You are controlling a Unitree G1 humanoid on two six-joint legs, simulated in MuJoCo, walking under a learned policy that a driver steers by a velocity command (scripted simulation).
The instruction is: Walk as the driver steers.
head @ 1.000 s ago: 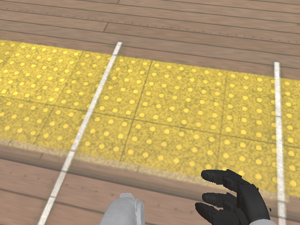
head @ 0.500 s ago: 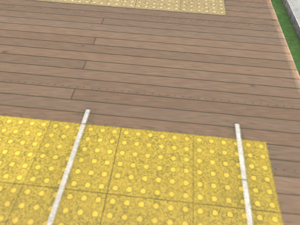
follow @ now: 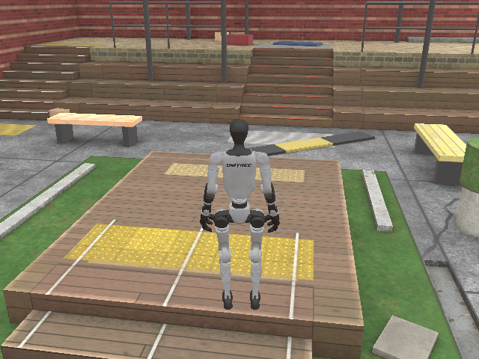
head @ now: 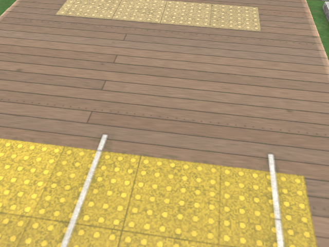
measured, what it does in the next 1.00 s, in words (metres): stands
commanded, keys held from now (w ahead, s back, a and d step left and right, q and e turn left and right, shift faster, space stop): no key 1.00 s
